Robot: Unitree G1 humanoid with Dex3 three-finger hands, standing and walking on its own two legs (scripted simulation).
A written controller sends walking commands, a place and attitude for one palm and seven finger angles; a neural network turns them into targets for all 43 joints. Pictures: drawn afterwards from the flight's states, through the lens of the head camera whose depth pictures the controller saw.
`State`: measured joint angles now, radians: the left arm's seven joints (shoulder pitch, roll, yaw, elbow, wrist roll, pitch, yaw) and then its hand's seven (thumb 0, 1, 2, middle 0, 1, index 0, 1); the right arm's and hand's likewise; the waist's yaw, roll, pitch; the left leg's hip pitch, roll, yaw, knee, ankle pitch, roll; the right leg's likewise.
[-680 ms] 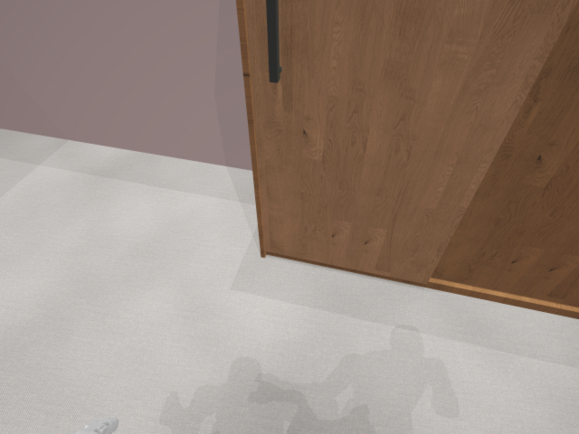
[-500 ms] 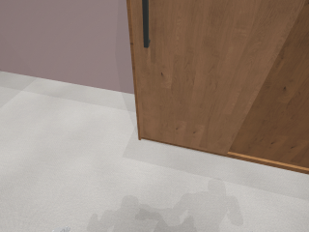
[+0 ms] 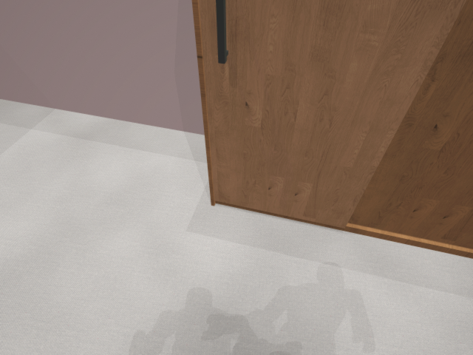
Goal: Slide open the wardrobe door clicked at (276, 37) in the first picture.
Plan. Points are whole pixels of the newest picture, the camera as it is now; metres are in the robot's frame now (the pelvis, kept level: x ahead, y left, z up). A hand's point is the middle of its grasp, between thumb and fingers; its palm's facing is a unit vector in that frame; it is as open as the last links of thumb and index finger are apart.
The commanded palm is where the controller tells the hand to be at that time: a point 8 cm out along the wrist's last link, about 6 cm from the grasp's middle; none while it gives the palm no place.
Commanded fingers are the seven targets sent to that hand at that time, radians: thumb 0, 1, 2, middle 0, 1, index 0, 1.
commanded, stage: stand and wait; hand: left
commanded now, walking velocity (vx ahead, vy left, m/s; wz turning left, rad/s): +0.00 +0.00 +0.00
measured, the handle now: (223, 13) +0.92 +0.09 +0.19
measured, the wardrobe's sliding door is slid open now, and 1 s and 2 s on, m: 0.00 0.00 0.00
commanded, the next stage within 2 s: look at it before walking up in 0.14 s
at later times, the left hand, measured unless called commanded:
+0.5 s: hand out of the picture +0.09 +0.24 -0.15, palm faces -0.03 -0.94 -0.34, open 7.4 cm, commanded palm none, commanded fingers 0.00 0.90 0.90 -0.20 -0.30 -0.20 -0.30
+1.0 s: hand out of the picture +0.09 +0.24 -0.15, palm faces -0.03 -0.94 -0.35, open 7.4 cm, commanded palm none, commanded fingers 0.00 0.90 0.90 -0.20 -0.30 -0.20 -0.30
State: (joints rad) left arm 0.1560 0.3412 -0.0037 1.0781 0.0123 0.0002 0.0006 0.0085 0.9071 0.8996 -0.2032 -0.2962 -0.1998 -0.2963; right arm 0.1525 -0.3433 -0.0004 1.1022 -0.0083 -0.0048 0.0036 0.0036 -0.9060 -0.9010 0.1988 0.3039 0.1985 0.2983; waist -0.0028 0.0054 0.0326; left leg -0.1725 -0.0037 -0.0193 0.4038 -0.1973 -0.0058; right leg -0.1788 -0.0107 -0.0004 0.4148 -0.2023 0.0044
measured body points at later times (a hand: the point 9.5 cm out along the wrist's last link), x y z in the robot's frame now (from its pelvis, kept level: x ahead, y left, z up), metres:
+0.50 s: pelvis +0.01 +0.00 +0.00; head +0.01 +0.00 +0.45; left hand +0.09 +0.29 -0.13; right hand +0.09 -0.30 -0.13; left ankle +0.01 +0.12 -0.74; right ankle +0.02 -0.12 -0.74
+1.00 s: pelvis +0.01 -0.01 +0.00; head +0.02 -0.01 +0.45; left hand +0.09 +0.29 -0.13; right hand +0.10 -0.30 -0.13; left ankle +0.02 +0.12 -0.74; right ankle +0.02 -0.12 -0.74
